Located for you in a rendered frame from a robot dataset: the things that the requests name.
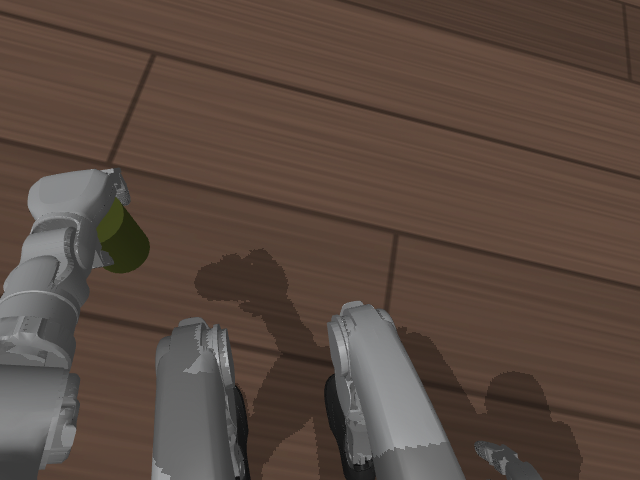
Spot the can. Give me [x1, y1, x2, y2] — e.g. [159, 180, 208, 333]
[96, 197, 150, 273]

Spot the right robot foot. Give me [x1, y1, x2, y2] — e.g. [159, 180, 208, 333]
[324, 374, 376, 480]

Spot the left robot hand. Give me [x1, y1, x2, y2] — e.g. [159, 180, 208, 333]
[27, 168, 131, 269]

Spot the left robot foot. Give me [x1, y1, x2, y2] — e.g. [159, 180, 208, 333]
[233, 385, 251, 480]

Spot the left robot arm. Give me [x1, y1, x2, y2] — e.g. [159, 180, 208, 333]
[0, 212, 98, 480]

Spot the right robot hand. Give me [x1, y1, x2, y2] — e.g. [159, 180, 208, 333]
[474, 441, 543, 480]

